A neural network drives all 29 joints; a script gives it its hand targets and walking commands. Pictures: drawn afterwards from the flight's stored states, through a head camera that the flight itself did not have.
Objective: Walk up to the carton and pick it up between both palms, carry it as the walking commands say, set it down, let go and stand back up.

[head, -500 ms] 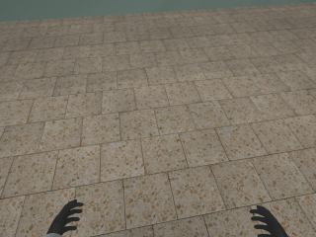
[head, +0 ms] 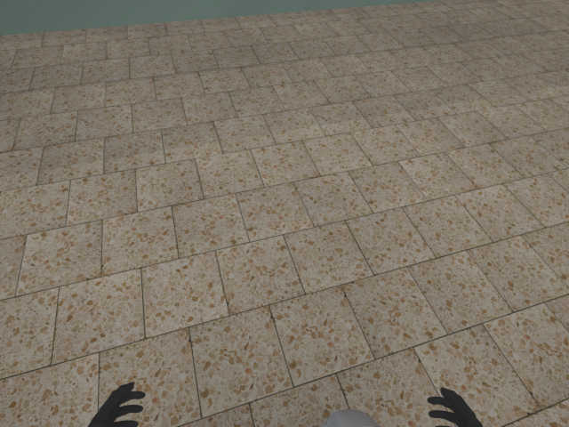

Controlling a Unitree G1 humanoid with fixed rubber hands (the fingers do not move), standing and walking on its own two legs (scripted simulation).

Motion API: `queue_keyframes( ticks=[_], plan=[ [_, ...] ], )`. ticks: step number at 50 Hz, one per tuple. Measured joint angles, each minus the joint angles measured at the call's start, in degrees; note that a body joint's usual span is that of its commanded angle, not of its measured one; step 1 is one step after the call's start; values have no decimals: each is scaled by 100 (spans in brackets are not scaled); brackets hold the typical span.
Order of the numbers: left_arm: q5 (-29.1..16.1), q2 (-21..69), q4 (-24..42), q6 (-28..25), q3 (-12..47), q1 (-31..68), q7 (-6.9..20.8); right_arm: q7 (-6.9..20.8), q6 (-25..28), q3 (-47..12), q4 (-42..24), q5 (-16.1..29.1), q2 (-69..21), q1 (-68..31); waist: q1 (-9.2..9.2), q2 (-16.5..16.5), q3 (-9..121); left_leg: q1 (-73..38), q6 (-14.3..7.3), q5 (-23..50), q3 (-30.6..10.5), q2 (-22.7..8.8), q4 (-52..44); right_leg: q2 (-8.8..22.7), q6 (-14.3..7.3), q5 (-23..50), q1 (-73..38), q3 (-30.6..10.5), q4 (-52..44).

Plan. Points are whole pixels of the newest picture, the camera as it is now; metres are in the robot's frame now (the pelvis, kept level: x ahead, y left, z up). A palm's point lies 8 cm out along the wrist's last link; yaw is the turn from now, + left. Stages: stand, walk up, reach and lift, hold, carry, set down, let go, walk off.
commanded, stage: walk up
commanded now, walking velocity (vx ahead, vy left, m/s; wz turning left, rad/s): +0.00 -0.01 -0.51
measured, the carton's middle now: out of the picture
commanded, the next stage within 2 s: none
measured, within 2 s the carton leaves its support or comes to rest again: neither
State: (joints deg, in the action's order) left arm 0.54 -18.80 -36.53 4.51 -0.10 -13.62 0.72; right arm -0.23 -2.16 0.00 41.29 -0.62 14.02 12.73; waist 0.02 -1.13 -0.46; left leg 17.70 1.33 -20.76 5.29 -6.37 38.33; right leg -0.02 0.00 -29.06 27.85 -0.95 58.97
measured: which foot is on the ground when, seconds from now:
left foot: down 0.00-0.10, up 0.12-0.34, down 0.36-1.00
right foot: up 0.00-0.08, down 0.10-0.40, up 0.42-0.98, down 1.00-1.00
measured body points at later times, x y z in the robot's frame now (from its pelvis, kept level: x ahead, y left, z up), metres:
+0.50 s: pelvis +0.00 -0.01 +0.00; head +0.02 +0.03 +0.45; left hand +0.14 +0.22 -0.13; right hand +0.09 -0.29 -0.09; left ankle +0.00 +0.03 -0.72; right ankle -0.03 -0.17 -0.67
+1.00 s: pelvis +0.00 -0.05 -0.01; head +0.01 -0.04 +0.44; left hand +0.22 +0.14 -0.12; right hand +0.00 -0.32 -0.13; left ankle +0.00 +0.03 -0.72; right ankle -0.06 -0.16 -0.72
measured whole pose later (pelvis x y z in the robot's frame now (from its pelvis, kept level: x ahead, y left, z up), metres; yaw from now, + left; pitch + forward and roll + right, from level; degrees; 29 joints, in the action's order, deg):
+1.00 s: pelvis +0.00 -0.05 -0.01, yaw -23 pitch +0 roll +1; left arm 0.9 -16.5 -37.0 4.2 -0.9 -13.9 1.1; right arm -0.2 -4.2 0.1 40.6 -0.6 13.5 14.8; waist 0.0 -2.0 -0.9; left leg 15.1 -2.4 -26.4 19.5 -6.1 42.4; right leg -1.3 0.7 -21.9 20.1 -4.1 44.8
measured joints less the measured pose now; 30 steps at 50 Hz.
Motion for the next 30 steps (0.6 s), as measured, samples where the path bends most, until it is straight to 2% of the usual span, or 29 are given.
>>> queue_keyframes(
  ticks=[2,4,5,6,7,9,11,14,17,18,19,20,21,23,26,30],
  plan=[
    [0,-2,3,-1,0,-3,36,0,-54,0,-1,0,7,9,-4,-6,6,-38,106,-11,52,-131,5,1,0,61,-193,-6,-527],
    [0,-4,6,-54,-1,-8,38,0,-86,0,-3,0,50,8,-7,-10,7,-34,214,-91,73,-232,156,2,0,598,-583,-9,-1399],
    [19,-23,6,-117,-2,-9,37,0,-94,1,-34,0,87,4,-8,-52,0,50,226,-221,79,-233,394,58,34,950,-768,-21,-1787],
    [45,-3,-3,-143,-1,-3,37,0,-144,3,-30,-1,143,-52,-4,-35,-18,222,227,-602,39,-237,786,42,87,901,-702,-13,-1704],
    [61,52,-7,-143,0,-13,37,0,-223,3,-30,-1,198,-97,-7,-17,-26,399,226,-895,-56,-152,1202,22,89,803,-612,-16,-1562],
    [97,169,-5,-133,1,-87,37,0,-286,2,-38,0,285,-165,-6,-4,-24,635,226,-1020,-160,125,1772,18,73,786,-598,-47,-1614],
    [102,219,-4,-133,0,-165,37,0,-288,2,-40,0,341,-233,-3,-1,-21,719,226,-1025,-167,387,1876,16,69,899,-637,-86,-1794],
    [105,222,-4,-131,0,-228,38,0,-288,6,-43,0,346,-351,0,3,-19,718,226,-1028,-173,688,1648,-10,69,1048,-656,-107,-2005],
    [115,223,-4,-81,0,-288,38,0,-287,5,-72,0,294,-530,5,7,-18,493,226,-942,-181,892,740,-93,69,1169,-573,-192,-2122],
    [115,222,-3,-72,0,-285,37,0,-280,5,-74,1,265,-554,5,3,-18,365,194,-711,-184,920,311,-128,73,1189,-529,-209,-2125],
    [115,214,-4,-68,-6,-269,37,0,-279,3,-72,1,210,-549,3,-52,-40,307,-45,-129,-155,945,48,-129,81,1200,-514,-236,-2126],
    [107,212,-15,-62,-27,-273,37,0,-278,3,-70,1,137,-525,2,-129,-47,268,-308,135,-94,967,-37,-127,81,1202,-519,-295,-2127],
    [104,229,-47,-53,-28,-274,37,0,-276,5,-68,0,92,-487,4,-144,-49,217,-524,179,-40,949,-73,-140,82,999,-477,-297,-1950],
    [90,244,-59,-6,-29,-277,37,0,-276,6,-68,0,23,-405,9,-137,-52,75,-741,140,98,853,-207,-147,82,529,-225,-293,-1092],
    [78,239,-56,22,-63,-279,37,0,-276,6,-68,0,-66,-262,7,-141,-51,-122,-766,146,307,642,-426,-145,82,509,131,-296,130],
    [16,236,-53,63,-82,-251,38,0,-254,5,-69,0,-133,-55,2,-148,-48,-237,-726,113,502,373,-494,-144,82,551,206,-303,707]
  ],
)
